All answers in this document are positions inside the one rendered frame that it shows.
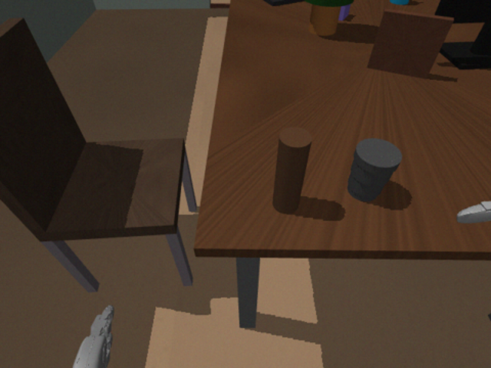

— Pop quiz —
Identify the table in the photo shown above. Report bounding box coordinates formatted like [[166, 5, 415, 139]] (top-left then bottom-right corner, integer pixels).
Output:
[[193, 0, 491, 328]]

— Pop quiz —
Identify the left robot hand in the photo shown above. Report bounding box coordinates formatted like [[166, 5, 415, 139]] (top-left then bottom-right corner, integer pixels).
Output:
[[73, 305, 114, 368]]

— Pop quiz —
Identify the chair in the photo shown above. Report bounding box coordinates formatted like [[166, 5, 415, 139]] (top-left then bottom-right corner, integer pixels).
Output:
[[0, 18, 196, 293]]

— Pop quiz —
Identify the potted plant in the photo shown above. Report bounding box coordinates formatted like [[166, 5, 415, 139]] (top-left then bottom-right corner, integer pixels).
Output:
[[304, 0, 354, 36]]

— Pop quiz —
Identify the right robot hand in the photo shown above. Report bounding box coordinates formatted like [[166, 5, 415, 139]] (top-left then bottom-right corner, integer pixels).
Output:
[[456, 201, 491, 223]]

